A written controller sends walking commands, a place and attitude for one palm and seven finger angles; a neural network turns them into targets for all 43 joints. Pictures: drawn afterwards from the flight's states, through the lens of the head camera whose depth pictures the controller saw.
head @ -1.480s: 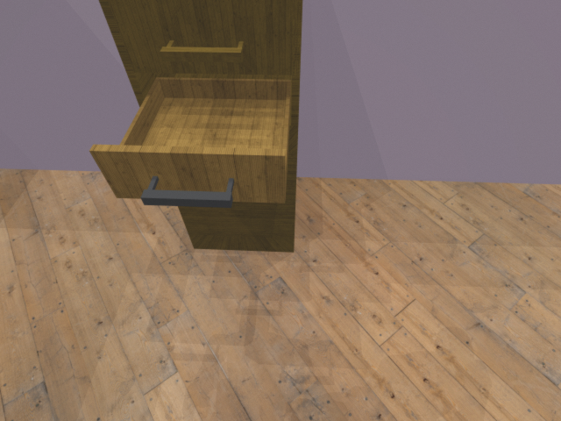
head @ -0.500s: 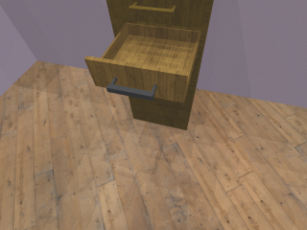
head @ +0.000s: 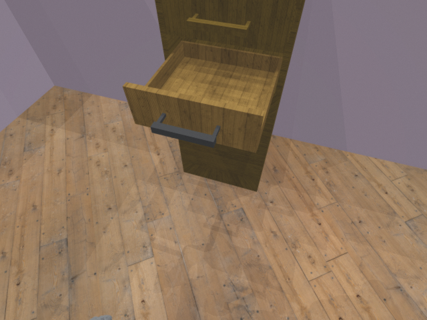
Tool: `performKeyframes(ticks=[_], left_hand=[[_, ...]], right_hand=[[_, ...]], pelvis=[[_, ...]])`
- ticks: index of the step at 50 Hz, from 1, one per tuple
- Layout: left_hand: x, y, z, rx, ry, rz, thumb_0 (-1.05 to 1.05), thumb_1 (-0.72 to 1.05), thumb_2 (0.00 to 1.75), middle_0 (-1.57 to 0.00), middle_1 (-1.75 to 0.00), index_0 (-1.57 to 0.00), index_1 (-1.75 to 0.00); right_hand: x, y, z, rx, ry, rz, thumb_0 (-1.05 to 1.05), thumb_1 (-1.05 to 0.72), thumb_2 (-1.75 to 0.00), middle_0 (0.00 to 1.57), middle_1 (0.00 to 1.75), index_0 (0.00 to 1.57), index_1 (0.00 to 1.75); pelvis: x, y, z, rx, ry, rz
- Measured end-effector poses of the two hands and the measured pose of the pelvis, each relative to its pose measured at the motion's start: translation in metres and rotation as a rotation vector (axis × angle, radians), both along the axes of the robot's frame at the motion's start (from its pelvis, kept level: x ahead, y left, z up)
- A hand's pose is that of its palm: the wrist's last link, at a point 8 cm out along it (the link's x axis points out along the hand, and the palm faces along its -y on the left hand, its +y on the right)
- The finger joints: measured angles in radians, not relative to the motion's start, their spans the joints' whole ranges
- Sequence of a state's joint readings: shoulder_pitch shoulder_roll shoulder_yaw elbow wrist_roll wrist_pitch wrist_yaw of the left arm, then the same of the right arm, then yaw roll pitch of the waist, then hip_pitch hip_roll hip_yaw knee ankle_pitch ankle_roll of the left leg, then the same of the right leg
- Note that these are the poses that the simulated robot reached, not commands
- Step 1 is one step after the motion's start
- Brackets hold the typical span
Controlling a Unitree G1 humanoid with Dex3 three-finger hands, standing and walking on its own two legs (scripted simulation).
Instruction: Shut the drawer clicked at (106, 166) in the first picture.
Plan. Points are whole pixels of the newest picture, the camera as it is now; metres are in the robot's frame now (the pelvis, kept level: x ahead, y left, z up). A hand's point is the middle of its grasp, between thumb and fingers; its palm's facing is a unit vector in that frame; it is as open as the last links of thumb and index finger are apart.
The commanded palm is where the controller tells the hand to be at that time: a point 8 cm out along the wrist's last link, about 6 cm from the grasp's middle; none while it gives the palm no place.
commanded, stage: stand and wait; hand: left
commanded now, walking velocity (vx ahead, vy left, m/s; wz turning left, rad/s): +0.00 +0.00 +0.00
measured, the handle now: (186, 128) +0.58 +0.10 -0.03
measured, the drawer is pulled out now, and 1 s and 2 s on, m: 0.29 0.29 0.29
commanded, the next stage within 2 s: look at it before walking up in 0.36 s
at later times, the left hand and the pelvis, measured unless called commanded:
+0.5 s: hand out of the picture +0.01 +0.21 -0.17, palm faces +0.03 -0.97 -0.24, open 7.4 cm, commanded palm none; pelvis +0.00 +0.01 +0.01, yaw +0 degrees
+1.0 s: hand out of the picture +0.09 +0.24 -0.15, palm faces -0.01 -0.95 -0.32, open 7.4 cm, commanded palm none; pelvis +0.00 +0.01 +0.01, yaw -1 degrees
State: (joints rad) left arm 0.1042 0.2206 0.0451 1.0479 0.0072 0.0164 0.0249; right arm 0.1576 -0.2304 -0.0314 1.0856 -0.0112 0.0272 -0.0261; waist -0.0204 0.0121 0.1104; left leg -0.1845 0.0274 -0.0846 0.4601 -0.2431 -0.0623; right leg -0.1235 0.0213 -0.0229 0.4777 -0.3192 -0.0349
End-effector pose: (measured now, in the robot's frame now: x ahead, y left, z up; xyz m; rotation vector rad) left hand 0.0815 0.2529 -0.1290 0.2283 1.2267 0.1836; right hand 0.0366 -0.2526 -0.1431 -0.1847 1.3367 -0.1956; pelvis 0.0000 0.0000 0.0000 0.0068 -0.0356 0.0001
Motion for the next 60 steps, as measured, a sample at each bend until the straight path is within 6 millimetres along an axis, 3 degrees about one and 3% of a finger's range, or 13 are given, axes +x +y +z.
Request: performKeyframes(ticks=[7,15,21,27,45,60], left_hand=[[-0.033,-0.002,-0.007,-0.028,0.076,0.036,0.01,0.9,0.9,-0.2,-0.3,-0.2,-0.3],[-0.07,-0.003,-0.009,-0.047,0.17,0.065,0.01,0.9,0.9,-0.2,-0.3,-0.2,-0.3],[-0.078,0.0,-0.009,-0.048,0.188,0.069,0.01,0.9,0.9,-0.2,-0.3,-0.2,-0.3],[-0.068,0.008,-0.006,-0.035,0.158,0.056,0.01,0.9,0.9,-0.2,-0.3,-0.2,-0.3],[-0.007,0.033,0.012,0.038,0.017,-0.014,0.01,0.9,0.9,-0.2,-0.3,-0.2,-0.3],[0.006,0.04,0.015,0.06,0.016,-0.045,0.01,0.9,0.9,-0.2,-0.3,-0.2,-0.3]], right_hand=[[-0.012,0.035,-0.006,0.063,0.042,0.009,0.0,-0.92,-0.9,0.2,0.3,0.2,0.3],[-0.025,0.037,-0.003,0.051,0.072,-0.002,0.0,-0.93,-0.9,0.2,0.3,0.2,0.3],[-0.026,0.031,0.002,0.028,0.071,-0.003,0.0,-0.92,-0.9,0.2,0.3,0.2,0.3],[-0.019,0.021,0.006,0.003,0.045,0.001,0.0,-0.91,-0.9,0.2,0.3,0.2,0.3],[0.013,-0.009,0.016,-0.05,-0.046,0.024,0.0,-0.91,-0.9,0.2,0.3,0.2,0.3],[0.019,-0.023,0.023,-0.09,-0.065,0.014,0.0,-0.91,-0.9,0.2,0.3,0.2,0.3]], pelvis=[[-0.003,0.007,0.001,0.001,0.001,0.008],[-0.005,0.012,0.003,-0.001,0.006,0.006],[-0.005,0.013,0.005,-0.002,0.006,0.002],[-0.004,0.013,0.006,-0.004,0.004,0.0],[0.0,0.011,0.009,-0.002,0.005,-0.012],[0.001,0.012,0.008,-0.003,0.007,-0.044]])
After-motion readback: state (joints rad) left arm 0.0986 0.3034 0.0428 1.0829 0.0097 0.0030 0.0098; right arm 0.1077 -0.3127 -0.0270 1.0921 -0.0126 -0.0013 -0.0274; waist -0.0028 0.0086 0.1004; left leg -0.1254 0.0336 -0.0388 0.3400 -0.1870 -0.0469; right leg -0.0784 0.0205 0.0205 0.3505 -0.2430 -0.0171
